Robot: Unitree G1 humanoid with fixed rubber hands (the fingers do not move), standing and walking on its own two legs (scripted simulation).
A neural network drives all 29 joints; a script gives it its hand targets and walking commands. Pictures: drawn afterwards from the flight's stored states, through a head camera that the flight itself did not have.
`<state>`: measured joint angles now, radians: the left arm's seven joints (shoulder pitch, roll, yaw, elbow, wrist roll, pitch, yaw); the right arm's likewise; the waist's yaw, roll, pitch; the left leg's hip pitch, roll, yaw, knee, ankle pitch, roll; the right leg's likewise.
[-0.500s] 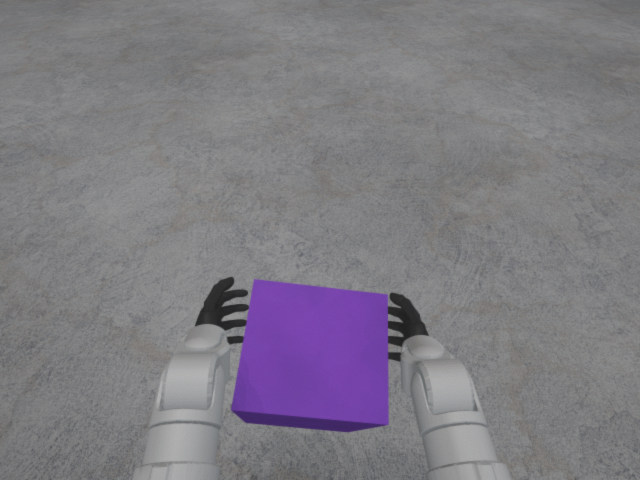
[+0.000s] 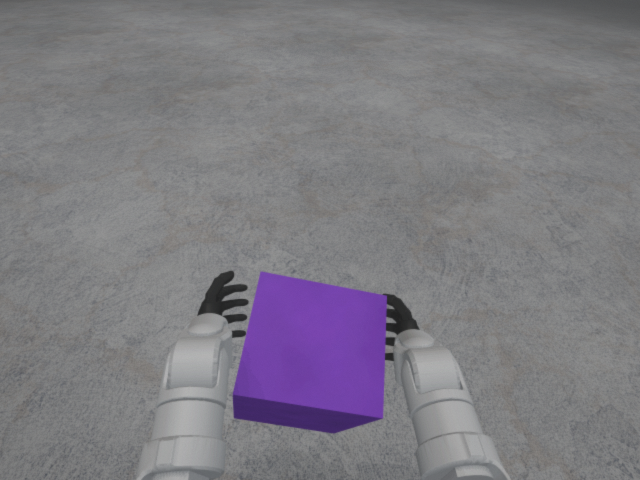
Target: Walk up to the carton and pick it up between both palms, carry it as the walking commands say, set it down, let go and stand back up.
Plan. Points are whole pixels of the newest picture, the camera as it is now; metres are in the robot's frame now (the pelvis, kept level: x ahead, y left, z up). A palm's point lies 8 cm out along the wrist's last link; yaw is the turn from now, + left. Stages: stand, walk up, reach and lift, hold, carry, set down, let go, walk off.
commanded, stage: set down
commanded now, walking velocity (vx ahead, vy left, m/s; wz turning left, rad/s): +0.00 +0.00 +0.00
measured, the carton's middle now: (302, 363) +0.30 +0.06 -0.04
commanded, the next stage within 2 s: none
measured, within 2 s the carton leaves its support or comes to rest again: neither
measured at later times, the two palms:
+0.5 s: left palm (239, 347) +0.29 +0.15 -0.01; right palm (413, 359) +0.31 -0.11 -0.03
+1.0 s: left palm (248, 367) +0.32 +0.15 -0.11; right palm (400, 378) +0.33 -0.11 -0.12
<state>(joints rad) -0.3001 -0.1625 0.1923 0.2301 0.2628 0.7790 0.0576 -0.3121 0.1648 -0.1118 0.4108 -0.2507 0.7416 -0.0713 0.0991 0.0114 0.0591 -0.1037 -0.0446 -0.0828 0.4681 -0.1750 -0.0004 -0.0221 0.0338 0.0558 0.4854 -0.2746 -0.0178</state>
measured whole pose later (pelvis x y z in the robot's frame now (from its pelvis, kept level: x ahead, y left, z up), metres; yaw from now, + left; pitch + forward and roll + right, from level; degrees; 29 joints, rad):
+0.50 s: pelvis -0.02 -0.02 -0.01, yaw -1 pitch -1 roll +0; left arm -0.48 -0.23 0.47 0.58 0.39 0.44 0.07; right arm -0.51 0.20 -0.38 0.74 -0.40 0.43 -0.07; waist 0.11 0.01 0.07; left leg -0.37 -0.02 -0.08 0.57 -0.18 -0.03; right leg -0.32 0.08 0.07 0.63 -0.29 -0.04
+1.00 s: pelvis -0.01 -0.01 -0.05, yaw -1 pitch +20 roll +0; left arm -0.43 -0.21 0.38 0.62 0.29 0.09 0.10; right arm -0.43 0.18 -0.29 0.69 -0.27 0.10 -0.15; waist 0.10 -0.02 -0.06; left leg -0.92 -0.04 -0.08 0.84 -0.26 -0.02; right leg -0.85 0.08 0.06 0.88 -0.37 -0.02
